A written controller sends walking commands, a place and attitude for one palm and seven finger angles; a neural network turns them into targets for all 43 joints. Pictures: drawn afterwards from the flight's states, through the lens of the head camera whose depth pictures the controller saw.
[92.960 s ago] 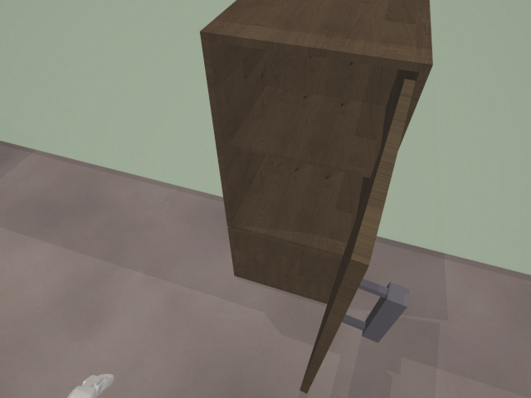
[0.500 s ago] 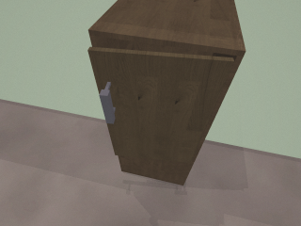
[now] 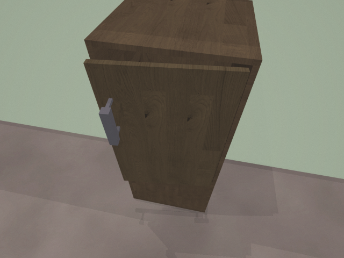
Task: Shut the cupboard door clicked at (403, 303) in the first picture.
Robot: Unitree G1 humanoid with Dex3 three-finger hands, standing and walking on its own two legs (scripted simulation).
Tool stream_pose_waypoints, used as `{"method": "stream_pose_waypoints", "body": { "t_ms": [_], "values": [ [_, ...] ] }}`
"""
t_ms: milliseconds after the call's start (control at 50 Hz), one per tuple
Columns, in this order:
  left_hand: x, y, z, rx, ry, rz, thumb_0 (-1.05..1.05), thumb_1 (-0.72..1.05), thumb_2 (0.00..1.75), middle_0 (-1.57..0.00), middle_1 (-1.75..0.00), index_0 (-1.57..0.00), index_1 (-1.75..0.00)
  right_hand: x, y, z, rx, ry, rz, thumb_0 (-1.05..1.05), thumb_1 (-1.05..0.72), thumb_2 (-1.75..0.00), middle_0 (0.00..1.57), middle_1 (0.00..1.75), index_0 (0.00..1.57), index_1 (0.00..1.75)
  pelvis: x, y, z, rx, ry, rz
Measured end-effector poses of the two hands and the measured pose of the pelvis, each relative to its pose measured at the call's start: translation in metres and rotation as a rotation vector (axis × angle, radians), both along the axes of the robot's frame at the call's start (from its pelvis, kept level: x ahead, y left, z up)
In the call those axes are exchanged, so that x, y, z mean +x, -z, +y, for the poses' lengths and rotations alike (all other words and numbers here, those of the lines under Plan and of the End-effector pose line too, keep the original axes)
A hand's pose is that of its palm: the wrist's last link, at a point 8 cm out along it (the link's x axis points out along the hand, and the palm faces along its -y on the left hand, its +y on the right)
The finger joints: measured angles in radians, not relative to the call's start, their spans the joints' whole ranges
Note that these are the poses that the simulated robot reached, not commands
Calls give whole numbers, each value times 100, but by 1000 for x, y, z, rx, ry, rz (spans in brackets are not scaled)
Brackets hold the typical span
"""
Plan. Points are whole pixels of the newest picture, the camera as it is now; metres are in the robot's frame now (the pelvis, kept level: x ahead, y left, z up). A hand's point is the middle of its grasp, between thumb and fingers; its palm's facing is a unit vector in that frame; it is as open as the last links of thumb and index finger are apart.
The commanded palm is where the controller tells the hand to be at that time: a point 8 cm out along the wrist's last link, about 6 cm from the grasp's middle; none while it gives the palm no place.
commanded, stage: come to a stop and stand still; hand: left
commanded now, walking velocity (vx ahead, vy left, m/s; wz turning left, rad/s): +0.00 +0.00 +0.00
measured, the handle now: (112, 122) +0.46 +0.20 +0.04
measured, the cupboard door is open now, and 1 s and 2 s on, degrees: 7 7 7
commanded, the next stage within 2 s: look again from close up in 0.32 s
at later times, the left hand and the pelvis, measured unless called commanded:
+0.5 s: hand out of the picture -0.02 +0.17 -0.17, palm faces +0.02 -0.98 -0.20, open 7.4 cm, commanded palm none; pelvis -0.01 +0.00 +0.00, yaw +1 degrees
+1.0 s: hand out of the picture +0.01 +0.18 -0.16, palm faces +0.03 -0.98 -0.22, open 7.3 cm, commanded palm +0.10 +0.24 -0.07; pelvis +0.01 +0.01 +0.01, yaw +1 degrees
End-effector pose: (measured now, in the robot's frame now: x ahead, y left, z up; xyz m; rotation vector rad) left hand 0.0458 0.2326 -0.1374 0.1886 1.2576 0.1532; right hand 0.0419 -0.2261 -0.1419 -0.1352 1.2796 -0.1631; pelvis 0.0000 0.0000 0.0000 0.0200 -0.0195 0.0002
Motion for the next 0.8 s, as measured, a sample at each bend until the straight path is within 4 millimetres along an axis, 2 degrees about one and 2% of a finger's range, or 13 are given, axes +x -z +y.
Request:
{"method": "stream_pose_waypoints", "body": {
  "t_ms": [80, 160, 360, 480, 640, 800],
  "values": [
    [3, -2, -4, -10, -4, -26, 0, 92, 90, -20, -30, -19, -30, -16, -3, -2, -1, -8, 31, 0, -93, -89, 20, 30, 20, 30, -3, -3, -3, -4, -1, -4],
    [-5, -4, -7, -14, -9, -20, 0, 93, 90, -20, -30, -20, -30, -32, -4, -2, 7, -13, 68, 0, -93, -89, 20, 30, 20, 30, -6, -6, -6, -7, -3, -6],
    [-50, -2, -15, -33, -40, 98, 0, 92, 90, -20, -30, -19, -30, -62, -2, 9, 45, -13, 146, 0, -91, -89, 20, 30, 20, 30, -9, -8, -8, -10, -9, -2],
    [-71, 1, -15, -32, -35, 150, 1, 91, 90, -20, -30, -20, -30, -59, 8, 16, 58, -3, 112, 0, -91, -89, 20, 30, 20, 30, -8, -2, 3, -32, -18, 3],
    [-58, -7, -1, -6, -48, 110, 1, 91, 90, -20, -30, -20, -30, -52, 13, 34, 87, -27, 93, 1, -92, -89, 20, 30, 20, 30, -1, -3, 14, -13, -18, -4],
    [-42, -9, 5, 5, -38, 98, 1, 92, 90, -20, -30, -19, -30, -49, 11, 35, 85, -32, 107, 1, -92, -89, 20, 30, 20, 30, 3, -5, 15, -3, -12, 0]
  ]
}}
